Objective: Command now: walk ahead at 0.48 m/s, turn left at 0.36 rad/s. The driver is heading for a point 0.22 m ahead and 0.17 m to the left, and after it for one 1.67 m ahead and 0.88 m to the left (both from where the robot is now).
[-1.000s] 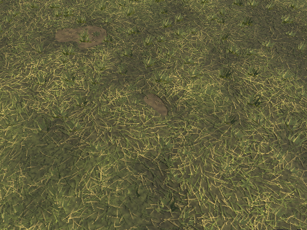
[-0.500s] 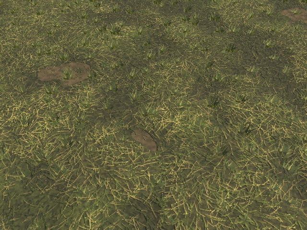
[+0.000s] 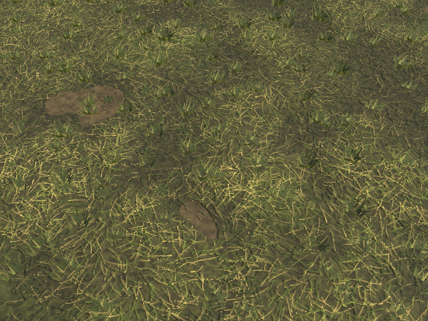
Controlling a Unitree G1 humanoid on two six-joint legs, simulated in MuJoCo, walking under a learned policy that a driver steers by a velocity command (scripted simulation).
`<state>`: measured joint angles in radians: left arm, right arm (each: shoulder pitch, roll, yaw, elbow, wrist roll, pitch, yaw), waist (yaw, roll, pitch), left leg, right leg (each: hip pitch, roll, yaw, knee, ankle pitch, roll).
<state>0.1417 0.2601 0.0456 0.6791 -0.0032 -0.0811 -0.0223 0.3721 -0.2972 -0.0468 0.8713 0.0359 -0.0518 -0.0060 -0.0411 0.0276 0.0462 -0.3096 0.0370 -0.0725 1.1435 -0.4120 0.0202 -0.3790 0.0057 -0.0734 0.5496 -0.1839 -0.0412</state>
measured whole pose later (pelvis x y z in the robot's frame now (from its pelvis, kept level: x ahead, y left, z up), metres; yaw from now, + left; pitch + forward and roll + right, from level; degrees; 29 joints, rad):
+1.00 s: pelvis +0.27 +0.02 +0.01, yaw +34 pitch +2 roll +1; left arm 0.16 0.28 0.07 0.76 0.02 -0.01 0.03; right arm 0.18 -0.35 -0.10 0.60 0.01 0.05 -0.02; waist 0.01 0.05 0.03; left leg -0.54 -0.12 -0.13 1.05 -0.44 -0.04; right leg -0.28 -0.01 0.02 0.49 -0.24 0.00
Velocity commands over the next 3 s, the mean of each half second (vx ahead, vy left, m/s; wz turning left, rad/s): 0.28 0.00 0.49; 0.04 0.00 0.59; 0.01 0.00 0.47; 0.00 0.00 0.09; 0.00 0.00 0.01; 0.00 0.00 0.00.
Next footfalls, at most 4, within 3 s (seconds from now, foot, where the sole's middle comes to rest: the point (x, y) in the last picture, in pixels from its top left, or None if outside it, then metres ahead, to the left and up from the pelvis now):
0.40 left None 0.31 0.15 -0.77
0.88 right None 0.38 -0.06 -0.77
1.30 left None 0.21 0.15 -0.77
1.66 right None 0.38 -0.02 -0.77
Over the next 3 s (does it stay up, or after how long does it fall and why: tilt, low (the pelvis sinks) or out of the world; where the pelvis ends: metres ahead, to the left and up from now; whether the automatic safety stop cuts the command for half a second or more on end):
stays up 0.28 0.03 0.01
